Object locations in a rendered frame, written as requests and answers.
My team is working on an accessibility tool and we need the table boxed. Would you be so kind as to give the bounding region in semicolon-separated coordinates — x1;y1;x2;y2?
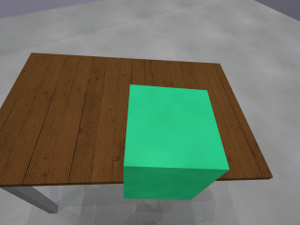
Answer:
0;52;273;214

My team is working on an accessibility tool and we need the carton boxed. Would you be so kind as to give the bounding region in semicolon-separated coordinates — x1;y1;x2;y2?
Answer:
123;84;230;200

